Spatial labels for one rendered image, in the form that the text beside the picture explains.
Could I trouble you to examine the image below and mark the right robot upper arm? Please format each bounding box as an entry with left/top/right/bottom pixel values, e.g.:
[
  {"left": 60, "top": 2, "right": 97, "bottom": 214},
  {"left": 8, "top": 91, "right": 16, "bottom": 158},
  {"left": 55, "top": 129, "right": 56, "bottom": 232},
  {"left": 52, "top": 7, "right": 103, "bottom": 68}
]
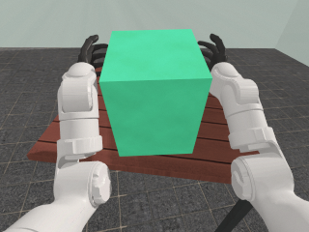
[{"left": 231, "top": 152, "right": 309, "bottom": 232}]

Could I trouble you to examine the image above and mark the carton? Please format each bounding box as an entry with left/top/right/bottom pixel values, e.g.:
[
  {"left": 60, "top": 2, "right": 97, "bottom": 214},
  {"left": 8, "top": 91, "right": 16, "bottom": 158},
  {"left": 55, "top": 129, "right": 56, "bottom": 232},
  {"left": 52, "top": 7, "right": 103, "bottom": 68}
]
[{"left": 98, "top": 29, "right": 212, "bottom": 157}]

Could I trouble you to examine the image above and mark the left robot hand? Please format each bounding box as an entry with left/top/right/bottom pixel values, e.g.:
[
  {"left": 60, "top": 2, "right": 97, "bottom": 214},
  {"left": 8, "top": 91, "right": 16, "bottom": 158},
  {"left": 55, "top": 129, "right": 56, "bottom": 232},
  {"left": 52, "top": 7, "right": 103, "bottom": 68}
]
[{"left": 77, "top": 35, "right": 108, "bottom": 77}]

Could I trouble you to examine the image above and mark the left robot upper arm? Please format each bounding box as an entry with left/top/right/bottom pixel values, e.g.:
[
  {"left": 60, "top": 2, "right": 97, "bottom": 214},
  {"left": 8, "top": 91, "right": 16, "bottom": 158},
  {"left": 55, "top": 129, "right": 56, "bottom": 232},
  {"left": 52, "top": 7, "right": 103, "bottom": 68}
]
[{"left": 3, "top": 160, "right": 112, "bottom": 232}]

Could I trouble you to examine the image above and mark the table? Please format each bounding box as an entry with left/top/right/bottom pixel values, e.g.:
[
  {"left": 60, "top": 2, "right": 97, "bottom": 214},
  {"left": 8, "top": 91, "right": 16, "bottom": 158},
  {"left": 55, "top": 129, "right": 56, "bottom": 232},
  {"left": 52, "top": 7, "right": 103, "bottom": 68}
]
[{"left": 26, "top": 67, "right": 260, "bottom": 232}]

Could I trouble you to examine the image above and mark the right robot forearm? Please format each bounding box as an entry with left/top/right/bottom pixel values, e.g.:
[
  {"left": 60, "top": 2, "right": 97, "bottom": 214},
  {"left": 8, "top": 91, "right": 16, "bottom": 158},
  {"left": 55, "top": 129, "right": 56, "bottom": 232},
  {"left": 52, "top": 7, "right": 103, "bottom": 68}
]
[{"left": 209, "top": 62, "right": 295, "bottom": 189}]

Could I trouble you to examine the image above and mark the right robot hand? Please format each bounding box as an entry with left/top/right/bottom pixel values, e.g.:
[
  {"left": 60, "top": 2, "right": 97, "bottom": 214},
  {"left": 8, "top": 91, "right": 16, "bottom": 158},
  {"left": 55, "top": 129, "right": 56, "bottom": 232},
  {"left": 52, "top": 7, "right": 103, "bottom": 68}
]
[{"left": 197, "top": 33, "right": 228, "bottom": 72}]

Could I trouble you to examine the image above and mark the left robot forearm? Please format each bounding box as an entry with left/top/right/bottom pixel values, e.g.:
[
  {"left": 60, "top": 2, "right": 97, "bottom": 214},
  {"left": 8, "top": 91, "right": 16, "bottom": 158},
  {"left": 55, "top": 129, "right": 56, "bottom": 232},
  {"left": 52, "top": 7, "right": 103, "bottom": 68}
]
[{"left": 53, "top": 62, "right": 103, "bottom": 196}]

